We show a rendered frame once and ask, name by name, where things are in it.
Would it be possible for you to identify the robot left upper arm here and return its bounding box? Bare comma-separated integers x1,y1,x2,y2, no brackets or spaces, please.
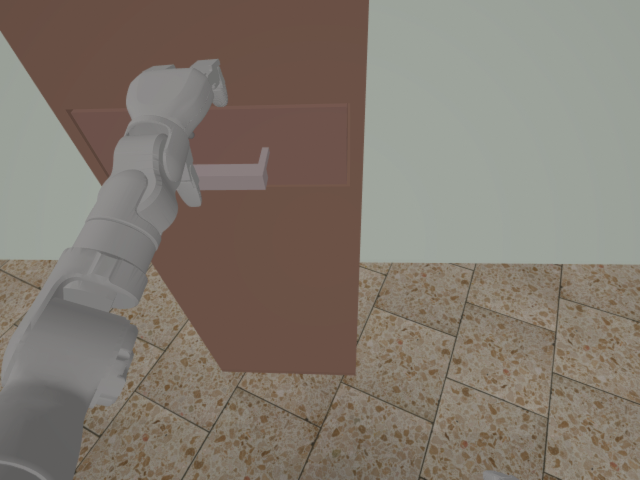
0,297,138,480

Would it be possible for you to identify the robot left hand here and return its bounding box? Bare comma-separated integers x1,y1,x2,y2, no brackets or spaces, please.
126,59,228,207

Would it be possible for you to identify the drawer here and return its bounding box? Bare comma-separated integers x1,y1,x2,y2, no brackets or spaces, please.
71,103,348,185

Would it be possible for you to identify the robot left forearm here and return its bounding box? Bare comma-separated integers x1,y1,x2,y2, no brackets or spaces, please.
1,115,190,387

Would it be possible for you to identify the handle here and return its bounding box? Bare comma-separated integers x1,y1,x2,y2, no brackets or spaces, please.
176,147,270,190

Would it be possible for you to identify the cabinet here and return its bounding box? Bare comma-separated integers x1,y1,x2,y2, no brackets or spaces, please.
0,0,369,375

